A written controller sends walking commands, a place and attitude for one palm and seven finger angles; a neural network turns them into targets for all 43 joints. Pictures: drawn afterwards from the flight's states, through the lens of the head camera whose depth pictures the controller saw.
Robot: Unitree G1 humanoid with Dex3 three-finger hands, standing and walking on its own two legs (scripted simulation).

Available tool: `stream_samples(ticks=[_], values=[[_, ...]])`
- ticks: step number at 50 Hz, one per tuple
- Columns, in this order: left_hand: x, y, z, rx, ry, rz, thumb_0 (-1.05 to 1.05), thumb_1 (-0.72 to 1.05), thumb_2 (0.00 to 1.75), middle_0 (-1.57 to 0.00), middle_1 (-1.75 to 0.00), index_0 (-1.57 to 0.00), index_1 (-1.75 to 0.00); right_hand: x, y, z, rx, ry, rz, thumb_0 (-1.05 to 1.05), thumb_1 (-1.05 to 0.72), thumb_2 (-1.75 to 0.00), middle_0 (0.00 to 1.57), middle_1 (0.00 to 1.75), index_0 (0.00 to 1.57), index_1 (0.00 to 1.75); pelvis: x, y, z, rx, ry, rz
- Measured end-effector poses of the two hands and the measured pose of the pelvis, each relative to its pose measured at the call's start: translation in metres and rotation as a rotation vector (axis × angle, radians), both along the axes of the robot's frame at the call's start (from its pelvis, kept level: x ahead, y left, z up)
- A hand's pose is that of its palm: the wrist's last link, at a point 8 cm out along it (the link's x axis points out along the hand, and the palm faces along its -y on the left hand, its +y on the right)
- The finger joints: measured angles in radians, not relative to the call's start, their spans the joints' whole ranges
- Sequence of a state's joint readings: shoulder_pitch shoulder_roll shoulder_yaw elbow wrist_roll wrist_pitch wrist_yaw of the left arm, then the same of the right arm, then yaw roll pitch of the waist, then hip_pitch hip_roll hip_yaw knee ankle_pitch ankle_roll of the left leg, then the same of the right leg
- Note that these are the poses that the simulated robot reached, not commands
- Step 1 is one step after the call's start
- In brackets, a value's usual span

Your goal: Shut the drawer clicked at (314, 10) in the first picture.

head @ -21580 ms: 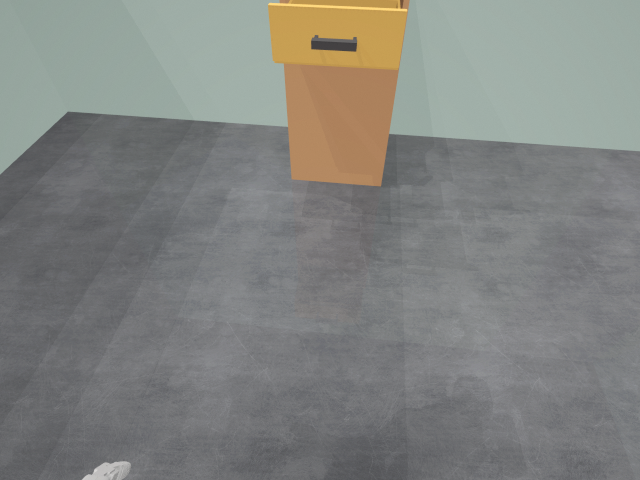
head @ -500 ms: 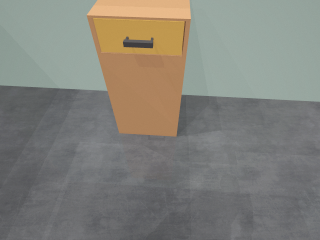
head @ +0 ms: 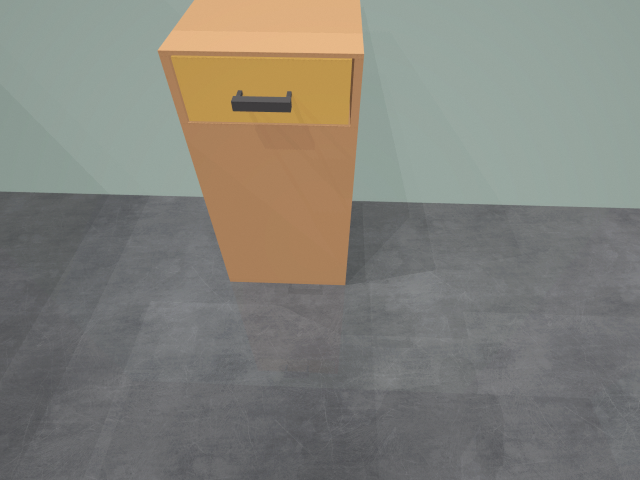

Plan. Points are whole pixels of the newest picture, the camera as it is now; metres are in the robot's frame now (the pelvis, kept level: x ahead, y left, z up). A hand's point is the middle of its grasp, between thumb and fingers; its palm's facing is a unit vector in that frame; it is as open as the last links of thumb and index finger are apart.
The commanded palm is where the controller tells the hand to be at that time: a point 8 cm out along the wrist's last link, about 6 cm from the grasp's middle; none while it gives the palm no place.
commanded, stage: let the arm hang, fingers relaxed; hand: left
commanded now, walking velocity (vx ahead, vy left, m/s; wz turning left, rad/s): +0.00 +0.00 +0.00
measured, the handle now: (263, 99) +0.88 +0.17 +0.02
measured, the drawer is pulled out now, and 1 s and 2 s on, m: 0.00 0.00 0.00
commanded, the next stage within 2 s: look to check the result in 0.04 s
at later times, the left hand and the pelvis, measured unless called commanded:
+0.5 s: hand out of the picture +0.03 +0.21 -0.17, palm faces -0.01 -0.96 -0.28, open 7.4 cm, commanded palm none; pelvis +0.01 +0.00 +0.00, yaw +0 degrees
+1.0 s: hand out of the picture +0.07 +0.21 -0.16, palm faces -0.02 -0.96 -0.28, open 7.4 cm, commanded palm none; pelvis +0.02 +0.00 +0.00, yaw -1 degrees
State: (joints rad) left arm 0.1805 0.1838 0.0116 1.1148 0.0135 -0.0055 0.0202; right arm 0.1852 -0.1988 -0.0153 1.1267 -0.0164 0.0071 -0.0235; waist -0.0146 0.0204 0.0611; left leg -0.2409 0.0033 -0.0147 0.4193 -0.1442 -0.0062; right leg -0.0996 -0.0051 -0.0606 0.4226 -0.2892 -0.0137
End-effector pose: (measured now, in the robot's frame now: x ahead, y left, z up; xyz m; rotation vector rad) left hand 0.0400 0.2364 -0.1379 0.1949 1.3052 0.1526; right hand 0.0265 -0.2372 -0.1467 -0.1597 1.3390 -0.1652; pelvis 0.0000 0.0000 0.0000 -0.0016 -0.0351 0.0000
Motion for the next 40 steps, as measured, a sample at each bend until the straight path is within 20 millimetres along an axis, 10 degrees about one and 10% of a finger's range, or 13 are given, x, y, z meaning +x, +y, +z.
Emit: stream_samples(ticks=[40], values=[[0.008, 0.018, 0.006, 0.047, 0.049, -0.003, 0.01, 0.91, 0.90, -0.20, -0.30, -0.20, -0.30, 0.027, -0.019, 0.007, -0.037, -0.004, 0.010, 0.00, -0.91, -0.90, 0.20, 0.30, 0.20, 0.30, 0.017, -0.003, 0.003, 0.004, 0.010, -0.013]])
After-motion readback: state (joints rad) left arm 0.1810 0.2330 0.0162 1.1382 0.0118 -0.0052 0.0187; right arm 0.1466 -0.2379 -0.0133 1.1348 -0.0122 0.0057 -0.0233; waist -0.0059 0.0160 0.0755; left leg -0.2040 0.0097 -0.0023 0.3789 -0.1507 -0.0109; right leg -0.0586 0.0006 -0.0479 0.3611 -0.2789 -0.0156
